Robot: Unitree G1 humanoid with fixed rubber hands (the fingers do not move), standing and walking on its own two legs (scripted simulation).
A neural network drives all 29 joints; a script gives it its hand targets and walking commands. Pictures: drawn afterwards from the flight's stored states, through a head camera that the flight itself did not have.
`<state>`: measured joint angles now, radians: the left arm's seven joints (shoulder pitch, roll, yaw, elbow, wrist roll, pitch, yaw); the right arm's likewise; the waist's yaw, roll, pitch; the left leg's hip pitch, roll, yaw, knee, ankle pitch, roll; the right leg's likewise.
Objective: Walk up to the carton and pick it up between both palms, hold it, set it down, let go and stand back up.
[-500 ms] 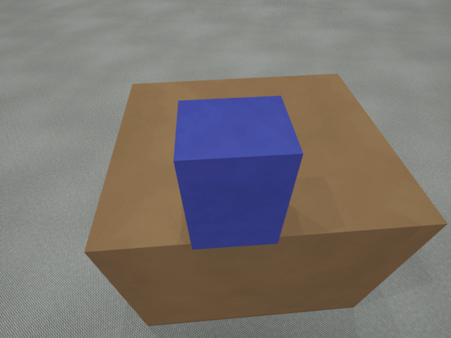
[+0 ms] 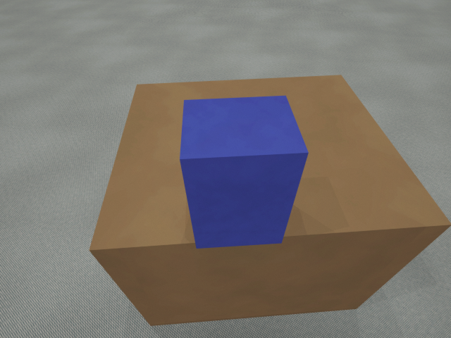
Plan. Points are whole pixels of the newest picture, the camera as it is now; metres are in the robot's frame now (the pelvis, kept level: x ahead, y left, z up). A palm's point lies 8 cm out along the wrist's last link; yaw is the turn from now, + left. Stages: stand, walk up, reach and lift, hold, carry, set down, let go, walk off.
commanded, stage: walk up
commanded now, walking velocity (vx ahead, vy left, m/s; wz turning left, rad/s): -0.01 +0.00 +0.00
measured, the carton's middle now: (237, 178) +0.44 -0.01 +0.04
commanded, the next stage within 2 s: stand in 0.18 s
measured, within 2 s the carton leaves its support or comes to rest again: neither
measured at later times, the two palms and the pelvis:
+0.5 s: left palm out of the picture +0.03 +0.22 -0.17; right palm out of the picture +0.03 -0.23 -0.16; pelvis -0.02 -0.01 -0.02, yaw +0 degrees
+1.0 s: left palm out of the picture +0.08 +0.21 -0.11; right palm out of the picture +0.09 -0.22 -0.12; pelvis -0.05 -0.04 -0.02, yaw -1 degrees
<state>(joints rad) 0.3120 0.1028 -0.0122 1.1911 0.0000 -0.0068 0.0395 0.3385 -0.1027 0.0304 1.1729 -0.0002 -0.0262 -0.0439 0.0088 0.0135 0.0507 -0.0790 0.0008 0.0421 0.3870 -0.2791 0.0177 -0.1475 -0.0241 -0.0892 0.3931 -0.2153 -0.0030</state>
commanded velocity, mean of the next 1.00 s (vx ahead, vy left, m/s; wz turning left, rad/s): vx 0.00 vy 0.00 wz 0.00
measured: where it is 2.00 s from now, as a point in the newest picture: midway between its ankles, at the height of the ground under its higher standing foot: outside the picture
